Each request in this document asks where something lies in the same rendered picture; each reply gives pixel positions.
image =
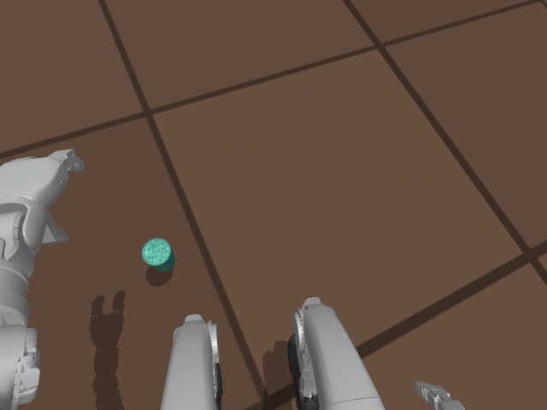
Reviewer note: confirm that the right robot hand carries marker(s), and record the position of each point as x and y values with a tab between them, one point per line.
438	398

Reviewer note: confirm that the cup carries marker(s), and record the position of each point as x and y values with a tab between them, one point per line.
158	253

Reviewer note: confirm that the right robot foot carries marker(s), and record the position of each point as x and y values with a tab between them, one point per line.
303	403

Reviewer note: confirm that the left robot arm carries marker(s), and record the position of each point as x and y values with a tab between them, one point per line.
22	227

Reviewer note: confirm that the left robot hand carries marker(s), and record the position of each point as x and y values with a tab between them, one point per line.
41	180

